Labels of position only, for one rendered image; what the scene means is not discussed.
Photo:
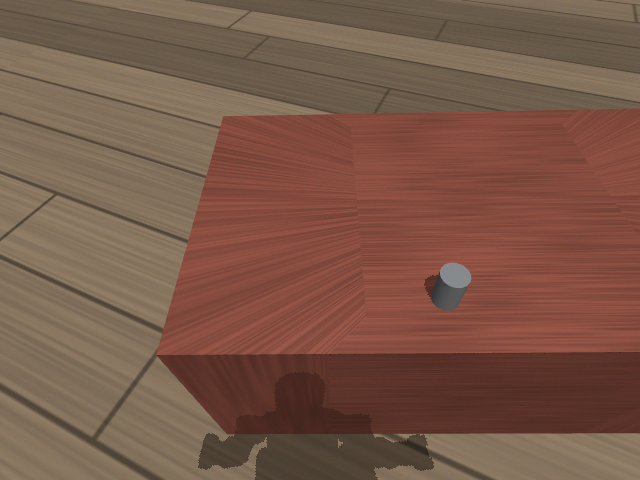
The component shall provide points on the can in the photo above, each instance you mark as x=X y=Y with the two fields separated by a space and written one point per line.
x=450 y=286

